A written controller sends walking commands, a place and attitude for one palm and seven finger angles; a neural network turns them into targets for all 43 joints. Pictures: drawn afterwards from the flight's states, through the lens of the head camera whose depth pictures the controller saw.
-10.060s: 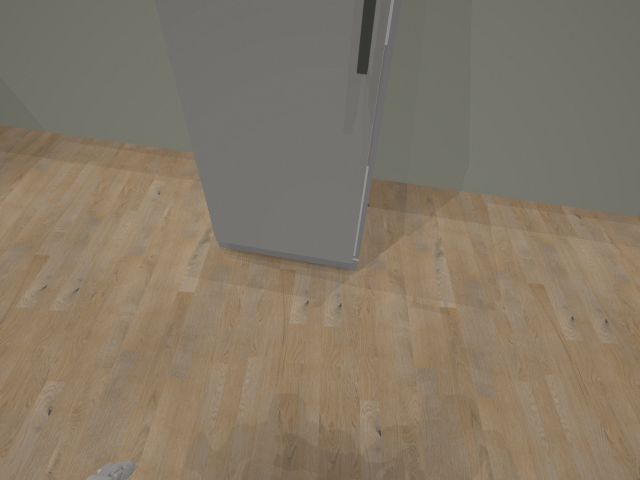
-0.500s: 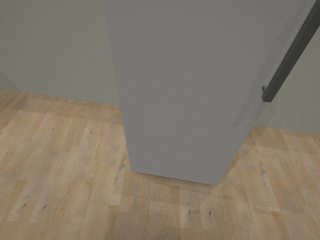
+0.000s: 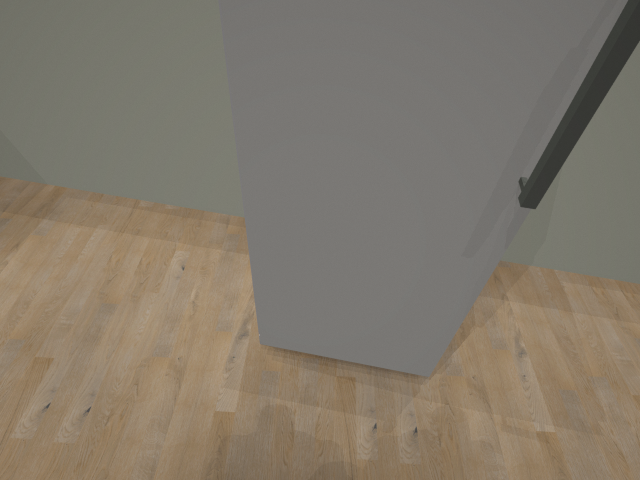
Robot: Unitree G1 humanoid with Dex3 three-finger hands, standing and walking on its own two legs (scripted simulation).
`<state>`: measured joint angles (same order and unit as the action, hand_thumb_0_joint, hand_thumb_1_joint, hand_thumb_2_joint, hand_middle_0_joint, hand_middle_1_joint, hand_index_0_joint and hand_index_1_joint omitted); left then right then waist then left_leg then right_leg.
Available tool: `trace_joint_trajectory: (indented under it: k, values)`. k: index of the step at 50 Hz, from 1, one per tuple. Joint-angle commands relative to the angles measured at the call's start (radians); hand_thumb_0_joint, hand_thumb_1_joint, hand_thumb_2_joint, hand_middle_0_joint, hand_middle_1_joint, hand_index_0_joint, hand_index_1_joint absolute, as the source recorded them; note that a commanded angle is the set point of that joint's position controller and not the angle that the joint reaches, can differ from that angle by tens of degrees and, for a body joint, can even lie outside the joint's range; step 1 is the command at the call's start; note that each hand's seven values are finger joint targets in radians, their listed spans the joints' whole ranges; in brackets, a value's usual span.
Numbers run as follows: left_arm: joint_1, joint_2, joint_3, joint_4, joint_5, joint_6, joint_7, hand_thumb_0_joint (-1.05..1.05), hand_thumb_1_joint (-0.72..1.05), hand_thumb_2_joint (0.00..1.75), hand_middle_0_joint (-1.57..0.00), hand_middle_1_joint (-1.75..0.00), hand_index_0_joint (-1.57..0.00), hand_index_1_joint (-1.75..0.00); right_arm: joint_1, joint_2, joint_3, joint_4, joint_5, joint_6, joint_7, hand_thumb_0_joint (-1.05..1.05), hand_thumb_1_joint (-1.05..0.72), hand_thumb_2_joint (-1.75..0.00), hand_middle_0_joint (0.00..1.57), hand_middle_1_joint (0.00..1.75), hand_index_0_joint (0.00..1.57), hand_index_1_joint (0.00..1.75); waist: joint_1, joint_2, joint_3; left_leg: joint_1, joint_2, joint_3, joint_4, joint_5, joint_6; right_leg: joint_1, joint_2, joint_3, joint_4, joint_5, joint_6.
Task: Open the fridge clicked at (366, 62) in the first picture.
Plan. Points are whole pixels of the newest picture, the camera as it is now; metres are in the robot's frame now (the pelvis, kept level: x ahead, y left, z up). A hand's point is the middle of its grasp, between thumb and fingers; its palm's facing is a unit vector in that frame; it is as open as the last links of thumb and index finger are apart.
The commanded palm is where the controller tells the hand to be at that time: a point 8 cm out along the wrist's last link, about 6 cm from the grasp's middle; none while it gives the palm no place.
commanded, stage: come to a stop and stand still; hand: right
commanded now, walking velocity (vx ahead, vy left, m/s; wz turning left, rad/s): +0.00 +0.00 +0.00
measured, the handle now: (581, 93) +0.55 -0.30 +0.26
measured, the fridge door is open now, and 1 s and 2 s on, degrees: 0 0 0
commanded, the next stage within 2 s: look again from close up in 0.26 s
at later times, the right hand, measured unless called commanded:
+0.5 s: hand out of the picture +0.03 -0.18 -0.16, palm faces +0.01 +0.97 -0.23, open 7.3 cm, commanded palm none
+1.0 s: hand out of the picture +0.03 -0.17 -0.16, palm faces +0.02 +0.98 -0.21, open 7.4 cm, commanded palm none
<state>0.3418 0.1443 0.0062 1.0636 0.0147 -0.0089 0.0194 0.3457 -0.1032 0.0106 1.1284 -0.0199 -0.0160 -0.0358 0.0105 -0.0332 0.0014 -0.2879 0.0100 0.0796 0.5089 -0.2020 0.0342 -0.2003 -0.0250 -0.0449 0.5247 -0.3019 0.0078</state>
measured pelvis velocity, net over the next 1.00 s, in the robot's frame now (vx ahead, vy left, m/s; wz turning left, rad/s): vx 0.03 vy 0.01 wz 0.01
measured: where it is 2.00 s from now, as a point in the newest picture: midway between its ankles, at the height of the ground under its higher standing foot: outside the picture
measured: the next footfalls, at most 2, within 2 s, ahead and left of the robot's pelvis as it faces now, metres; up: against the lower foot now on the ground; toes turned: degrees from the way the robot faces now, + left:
left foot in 1.90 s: +0.19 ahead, +0.05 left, +0.00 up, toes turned -2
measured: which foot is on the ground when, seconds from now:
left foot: down 0.00-1.00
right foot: down 0.00-1.00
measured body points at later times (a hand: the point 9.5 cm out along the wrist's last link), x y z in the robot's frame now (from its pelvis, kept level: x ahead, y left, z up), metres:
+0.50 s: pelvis +0.02 +0.00 +0.01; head +0.02 +0.02 +0.45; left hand +0.00 +0.20 -0.17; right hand +0.03 -0.23 -0.14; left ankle +0.05 +0.10 -0.73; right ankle -0.01 -0.12 -0.73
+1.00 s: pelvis +0.03 +0.01 +0.01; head +0.04 +0.02 +0.46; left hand +0.03 +0.23 -0.16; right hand +0.03 -0.22 -0.15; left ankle +0.05 +0.10 -0.73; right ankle -0.01 -0.12 -0.73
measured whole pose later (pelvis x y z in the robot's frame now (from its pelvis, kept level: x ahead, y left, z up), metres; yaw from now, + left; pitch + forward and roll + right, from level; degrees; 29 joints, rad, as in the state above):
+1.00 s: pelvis +0.03 +0.01 +0.01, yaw +0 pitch -2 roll -1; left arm 0.27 0.15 -0.02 1.13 0.01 -0.02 0.03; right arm 0.27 -0.15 0.01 1.12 -0.01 -0.02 -0.03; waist 0.00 -0.02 0.04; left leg -0.21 0.00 0.08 0.46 -0.22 0.04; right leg -0.09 -0.03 -0.05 0.40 -0.28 0.02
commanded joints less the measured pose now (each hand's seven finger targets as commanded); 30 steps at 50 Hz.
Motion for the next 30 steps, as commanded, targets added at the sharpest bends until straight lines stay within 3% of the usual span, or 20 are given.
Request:
trace_joint_trajectory:
  k: [1, 3, 7, 11, 22, 30]
  values:
    - [0.078, 0.066, 0.003, -0.050, 0.003, -0.020, 0.003, 0.00, 0.90, 0.90, -0.20, -0.30, -0.20, -0.30, 0.010, -0.124, -0.024, -0.060, 0.005, -0.016, -0.001, 0.00, -0.90, -0.90, 0.20, 0.30, 0.20, 0.30, -0.002, 0.013, 0.114, 0.006, 0.085, -0.131, -0.120, -0.177, 0.017, -0.149, -0.069, 0.112, -0.185, -0.050, -0.043]
    - [0.075, 0.078, 0.001, -0.047, 0.002, -0.026, 0.004, 0.00, 0.90, 0.90, -0.20, -0.30, -0.20, -0.30, 0.012, -0.117, -0.021, -0.058, 0.005, -0.017, 0.002, 0.00, -0.90, -0.90, 0.20, 0.30, 0.20, 0.30, -0.009, 0.042, 0.121, 0.030, 0.084, -0.124, -0.111, -0.131, 0.013, -0.148, -0.071, 0.116, -0.207, -0.032, -0.046]
    - [0.077, 0.082, -0.004, -0.032, 0.003, -0.028, 0.005, 0.00, 0.90, 0.90, -0.20, -0.30, -0.20, -0.30, 0.008, -0.128, -0.021, -0.059, 0.008, -0.017, 0.003, 0.00, -0.90, -0.90, 0.20, 0.30, 0.20, 0.30, -0.011, 0.028, 0.122, 0.051, 0.091, -0.126, -0.119, -0.096, 0.014, -0.128, -0.065, 0.105, -0.219, -0.011, -0.043]
    - [0.077, 0.085, -0.008, -0.014, 0.003, -0.027, 0.005, 0.00, 0.90, 0.90, -0.20, -0.30, -0.20, -0.30, -0.005, -0.137, -0.021, -0.059, 0.011, -0.018, 0.003, 0.00, -0.90, -0.90, 0.20, 0.30, 0.20, 0.30, -0.011, 0.058, 0.121, 0.060, 0.098, -0.131, -0.128, -0.074, 0.013, -0.107, -0.059, 0.092, -0.213, 0.019, -0.039]
    - [0.058, 0.087, -0.009, 0.027, 0.001, -0.031, 0.009, 0.00, 0.90, 0.90, -0.20, -0.30, -0.20, -0.30, -0.024, -0.146, -0.025, -0.048, 0.012, -0.021, 0.003, 0.00, -0.90, -0.90, 0.20, 0.30, 0.20, 0.30, -0.011, 0.047, 0.055, 0.118, 0.104, -0.119, -0.110, 0.066, 0.013, -0.032, -0.070, 0.079, -0.203, 0.129, -0.035]
    - [0.033, 0.093, -0.009, 0.043, -0.001, -0.029, 0.012, 0.00, 0.90, 0.90, -0.20, -0.30, -0.20, -0.30, -0.027, -0.158, -0.025, -0.034, 0.012, -0.023, 0.003, 0.00, -0.90, -0.90, 0.20, 0.30, 0.20, 0.30, -0.010, 0.027, 0.054, 0.129, 0.113, -0.126, -0.116, 0.145, 0.016, -0.004, -0.071, 0.064, -0.194, 0.164, -0.026]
